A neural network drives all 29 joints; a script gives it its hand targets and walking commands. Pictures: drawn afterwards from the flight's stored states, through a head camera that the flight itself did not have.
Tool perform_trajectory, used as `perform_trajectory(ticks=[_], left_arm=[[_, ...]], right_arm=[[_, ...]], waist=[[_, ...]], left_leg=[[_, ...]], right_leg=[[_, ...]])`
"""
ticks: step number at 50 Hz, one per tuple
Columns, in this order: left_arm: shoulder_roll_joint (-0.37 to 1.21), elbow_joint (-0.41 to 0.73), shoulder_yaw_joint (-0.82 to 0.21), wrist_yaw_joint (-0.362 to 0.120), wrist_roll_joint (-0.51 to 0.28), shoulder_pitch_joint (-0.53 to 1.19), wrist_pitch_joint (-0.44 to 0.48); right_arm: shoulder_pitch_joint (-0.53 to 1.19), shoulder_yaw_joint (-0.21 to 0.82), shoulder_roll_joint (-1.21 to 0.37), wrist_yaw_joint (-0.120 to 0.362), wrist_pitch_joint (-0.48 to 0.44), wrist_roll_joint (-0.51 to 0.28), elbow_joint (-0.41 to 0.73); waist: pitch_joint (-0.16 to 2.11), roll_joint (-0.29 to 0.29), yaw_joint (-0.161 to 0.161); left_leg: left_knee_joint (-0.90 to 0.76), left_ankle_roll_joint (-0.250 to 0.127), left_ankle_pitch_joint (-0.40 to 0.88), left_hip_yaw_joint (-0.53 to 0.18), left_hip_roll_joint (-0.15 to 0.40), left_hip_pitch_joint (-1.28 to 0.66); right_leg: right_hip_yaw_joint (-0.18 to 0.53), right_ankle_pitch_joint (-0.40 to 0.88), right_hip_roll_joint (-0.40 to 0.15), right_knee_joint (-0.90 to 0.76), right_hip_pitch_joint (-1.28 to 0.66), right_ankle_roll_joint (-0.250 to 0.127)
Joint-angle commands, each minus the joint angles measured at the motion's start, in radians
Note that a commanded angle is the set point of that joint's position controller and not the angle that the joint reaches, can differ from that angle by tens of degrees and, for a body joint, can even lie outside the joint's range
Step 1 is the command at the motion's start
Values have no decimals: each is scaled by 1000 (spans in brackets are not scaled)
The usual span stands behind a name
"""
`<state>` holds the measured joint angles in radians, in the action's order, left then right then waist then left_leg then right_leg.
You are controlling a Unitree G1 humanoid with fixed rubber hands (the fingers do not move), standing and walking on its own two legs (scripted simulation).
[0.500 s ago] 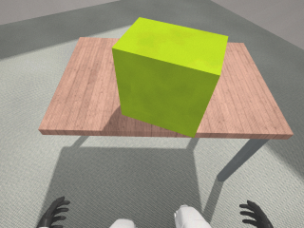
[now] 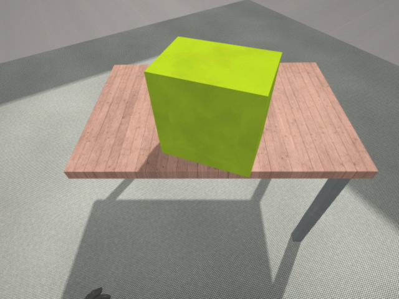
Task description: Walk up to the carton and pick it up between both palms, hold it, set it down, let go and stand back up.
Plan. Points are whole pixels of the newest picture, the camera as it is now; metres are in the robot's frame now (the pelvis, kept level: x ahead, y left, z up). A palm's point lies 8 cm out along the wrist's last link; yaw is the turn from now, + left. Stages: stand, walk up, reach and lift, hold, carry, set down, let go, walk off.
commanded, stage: walk up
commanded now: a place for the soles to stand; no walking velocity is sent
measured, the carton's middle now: (214, 108) +0.59 +0.00 +0.03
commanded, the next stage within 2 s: none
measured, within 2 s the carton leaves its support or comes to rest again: neither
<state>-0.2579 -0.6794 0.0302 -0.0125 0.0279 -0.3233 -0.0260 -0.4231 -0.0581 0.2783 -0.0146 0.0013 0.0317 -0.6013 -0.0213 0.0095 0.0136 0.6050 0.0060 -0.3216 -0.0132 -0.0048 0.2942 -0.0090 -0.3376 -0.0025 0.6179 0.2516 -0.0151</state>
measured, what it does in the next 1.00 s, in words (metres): stands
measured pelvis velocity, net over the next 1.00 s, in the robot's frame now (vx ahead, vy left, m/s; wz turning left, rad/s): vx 0.04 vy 0.01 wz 0.11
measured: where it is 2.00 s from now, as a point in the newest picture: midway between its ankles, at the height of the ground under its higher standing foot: outside the picture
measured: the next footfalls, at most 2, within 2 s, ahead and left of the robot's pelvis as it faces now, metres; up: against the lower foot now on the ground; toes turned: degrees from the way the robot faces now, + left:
right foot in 1.46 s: +0.24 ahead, -0.12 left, +0.00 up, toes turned +6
left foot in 1.72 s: +0.22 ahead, +0.13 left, +0.00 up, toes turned +7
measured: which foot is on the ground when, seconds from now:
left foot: down 0.00-1.00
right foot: down 0.00-1.00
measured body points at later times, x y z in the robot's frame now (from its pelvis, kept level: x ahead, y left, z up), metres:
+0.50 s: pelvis +0.02 -0.02 +0.00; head +0.02 -0.01 +0.45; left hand +0.13 +0.25 -0.10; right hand +0.15 -0.28 -0.09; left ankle +0.03 +0.12 -0.73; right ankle +0.00 -0.12 -0.73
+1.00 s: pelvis +0.04 +0.01 +0.00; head +0.04 +0.02 +0.45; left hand +0.06 +0.29 -0.12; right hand +0.18 -0.25 -0.09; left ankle +0.09 +0.12 -0.72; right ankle +0.00 -0.11 -0.73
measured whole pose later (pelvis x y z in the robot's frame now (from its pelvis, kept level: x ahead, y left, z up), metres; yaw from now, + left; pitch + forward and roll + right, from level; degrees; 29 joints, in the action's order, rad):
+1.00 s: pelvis +0.04 +0.01 +0.00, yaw +6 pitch -2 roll +0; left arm -0.31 -0.70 0.03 -0.02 0.05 -0.40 0.01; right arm -0.38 -0.06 0.27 0.03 -0.03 0.04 -0.58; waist -0.03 -0.02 0.04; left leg 0.69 -0.02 -0.39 0.02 0.00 0.37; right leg -0.11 -0.41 -0.05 0.57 0.12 -0.03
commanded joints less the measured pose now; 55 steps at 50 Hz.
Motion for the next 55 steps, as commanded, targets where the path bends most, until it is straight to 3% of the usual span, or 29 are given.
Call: perform_trajectory(ticks=[1, 2, 3, 6, 7, 9, 12, 17, 21, 26, 29, 35, 40, 41, 42, 43, 44, 46, 49, 50, 51, 52, 53, 54, 55], left_arm=[[-93, 83, 13, -6, -21, -9, 13], [-90, 77, 17, -2, -7, -26, 7], [-101, 77, 23, -2, 4, -22, 6], [-130, 73, 28, -6, 7, -19, 36], [-150, 76, 30, -5, 3, -24, 45], [-168, 70, 27, -1, -13, -6, 50], [-159, 84, 17, 4, -17, 9, 43], [-156, 102, 17, 1, -16, 32, 23], [-158, 109, 18, -4, -20, 31, 17], [-157, 118, 19, -8, -13, 43, 17], [-152, 123, 17, -8, -7, 42, 17], [-171, 121, 25, -7, -9, 46, 16], [-169, 120, 23, -6, -13, 52, 12], [-171, 104, 42, -13, 10, -50, 27], [-196, 83, 57, -13, 13, -85, 31], [-232, 73, 67, -10, 17, -97, 33], [-235, 62, 72, -5, 24, -96, 36], [-229, 34, 60, 0, 29, -117, 48], [-218, 21, 50, -6, 8, -17, 51], [-205, 22, 44, -11, 2, 11, 50], [-174, 29, 32, -15, -1, 23, 48], [-107, 46, 8, -21, -1, -10, 45], [-91, 89, 13, -24, 10, -31, 31], [-148, 89, 40, -18, 26, -37, 4], [-165, 82, 44, -19, 27, -50, -7]], right_arm=[[-18, -42, 158, -13, -43, 21, 90], [-26, -55, 198, -13, -36, 6, 72], [-8, -48, 188, -11, -31, -1, 70], [62, -19, 133, 1, -29, -7, 97], [64, -11, 113, 4, -28, -8, 95], [28, 0, 78, 4, -29, -9, 87], [41, -4, 95, 0, -28, -9, 89], [47, -8, 105, -7, -21, -9, 91], [67, -11, 116, -11, -22, -7, 97], [77, -14, 129, -10, -27, -8, 98], [74, -18, 142, -10, -27, -10, 97], [83, -9, 113, -9, -23, -11, 102], [80, -13, 120, -9, -23, -10, 101], [25, -27, 114, 9, -28, 3, 87], [62, -27, 100, 18, -26, 4, 100], [109, -25, 85, 25, -25, 9, 127], [153, -25, 83, 30, -30, 14, 145], [170, -27, 83, 35, -50, 10, 155], [55, -40, 44, 46, -70, 7, 120], [-17, -52, 48, 42, -73, 10, 95], [-99, -68, 72, 33, -73, 15, 70], [-193, -84, 135, 18, -72, 30, 49], [-242, -98, 237, -3, -64, 43, 53], [-212, -96, 246, -21, -47, 31, 37], [-151, -78, 206, -31, -44, 27, 46]], waist=[[21, 19, -16], [11, 54, -4], [-34, 66, 1], [-55, 86, 14], [-32, 60, 10], [26, -15, -13], [51, -22, -8], [3, -68, -13], [-14, -37, -5], [19, 4, -5], [51, 35, -5], [31, -19, -3], [10, -29, -2], [52, -24, 11], [-25, -80, 34], [-127, -114, 52], [-195, -113, 70], [-222, -87, 74], [-95, -131, -13], [-35, -108, -51], [3, -65, -98], [75, 104, -143], [48, 220, -151], [-39, 79, -128], [-113, 26, -95]], left_leg=[[-202, -100, -69, -315, 173, -186], [-268, -160, -255, -419, 263, -55], [-285, -176, -272, -421, 260, 14], [-199, -86, -16, -201, 141, 105], [-134, -59, 68, -133, 94, 84], [-44, -37, 199, -68, 46, -4], [-26, -43, 266, -71, 55, -64], [-12, -49, 236, -83, 62, -46], [-22, -50, 197, -105, 63, -40], [-39, -57, 245, -139, 78, -33], [-66, -81, 260, -186, 105, -23], [-24, -60, 228, -148, 62, 6], [-18, -52, 213, -144, 48, -8], [42, -73, -164, -122, 7, 36], [114, -53, -241, -54, -36, 199], [183, -33, -189, 26, -30, 324], [197, -27, -182, 7, 14, 409], [152, -22, -159, -12, 47, 392], [-10, -31, 45, 42, 13, 17], [-39, -25, 121, 75, -24, -164], [-41, -31, 105, 59, -34, -314], [-126, -76, -89, -153, 102, -443], [-349, -194, -422, -630, 368, -404], [-412, -261, -565, -741, 448, -255], [-401, -252, -498, -661, 418, -192]], right_leg=[[81, -103, -53, -29, 240, -13], [32, -118, -22, 38, 147, 4], [42, -86, -27, 9, 100, 2], [98, 89, -66, -135, -25, -25], [147, 151, -94, -157, -42, -43], [168, 231, -134, -177, -35, -67], [120, 280, -121, -158, -10, -66], [97, 207, -113, -166, 28, -65], [91, 141, -113, -169, 51, -65], [50, 172, -91, -122, 8, -52], [38, 181, -82, -83, -35, -40], [56, 162, -112, -130, -37, -60], [46, 122, -121, -151, -2, -66], [111, -288, -137, -168, -89, -101], [226, -486, -210, -282, -125, -152], [360, -567, -328, -385, -138, -216], [429, -498, -390, -416, -153, -256], [370, -255, -372, -394, -133, -245], [130, -103, -243, -291, 27, -162], [45, -90, -187, -201, 117, -130], [-10, -123, -143, -73, 220, -94], [-96, -161, -63, 188, 332, -40], [-55, -313, 18, 441, 447, 6], [60, -313, -29, 558, 436, 8], [92, -209, -51, 616, 457, 12]])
